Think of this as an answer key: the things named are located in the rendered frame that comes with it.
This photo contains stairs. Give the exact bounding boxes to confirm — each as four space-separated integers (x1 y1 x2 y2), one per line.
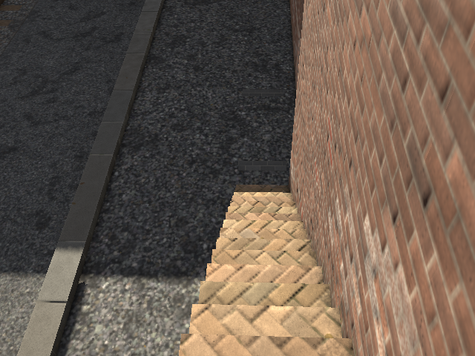
179 185 354 356

